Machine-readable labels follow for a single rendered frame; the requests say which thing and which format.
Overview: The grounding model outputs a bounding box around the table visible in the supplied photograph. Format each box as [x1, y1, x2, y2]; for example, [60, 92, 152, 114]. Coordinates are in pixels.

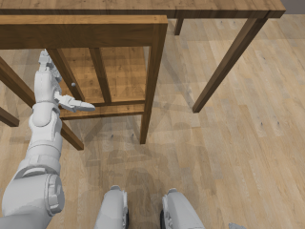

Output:
[0, 0, 286, 127]

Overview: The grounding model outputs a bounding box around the robot left hand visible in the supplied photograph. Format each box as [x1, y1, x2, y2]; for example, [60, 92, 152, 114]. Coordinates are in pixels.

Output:
[34, 49, 95, 113]

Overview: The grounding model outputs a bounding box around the chair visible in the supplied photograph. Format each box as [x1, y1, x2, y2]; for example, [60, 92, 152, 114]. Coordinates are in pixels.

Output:
[0, 14, 169, 151]

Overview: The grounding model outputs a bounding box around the robot thigh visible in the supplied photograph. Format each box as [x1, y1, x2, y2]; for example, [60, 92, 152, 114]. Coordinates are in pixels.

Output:
[162, 192, 205, 229]
[93, 189, 128, 229]

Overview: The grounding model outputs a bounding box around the robot left upper arm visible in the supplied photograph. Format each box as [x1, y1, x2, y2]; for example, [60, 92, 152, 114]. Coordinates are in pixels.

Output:
[0, 173, 65, 229]

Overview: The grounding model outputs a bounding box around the left robot forearm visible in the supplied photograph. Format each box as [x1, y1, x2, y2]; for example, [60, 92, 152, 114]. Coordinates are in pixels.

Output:
[1, 102, 63, 217]

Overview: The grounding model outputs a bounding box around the robot right thigh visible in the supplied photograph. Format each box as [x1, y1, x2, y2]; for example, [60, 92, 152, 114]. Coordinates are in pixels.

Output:
[162, 192, 205, 229]

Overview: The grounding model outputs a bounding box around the robot left thigh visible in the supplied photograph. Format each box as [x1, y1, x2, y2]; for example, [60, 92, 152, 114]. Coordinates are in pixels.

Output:
[93, 189, 128, 229]

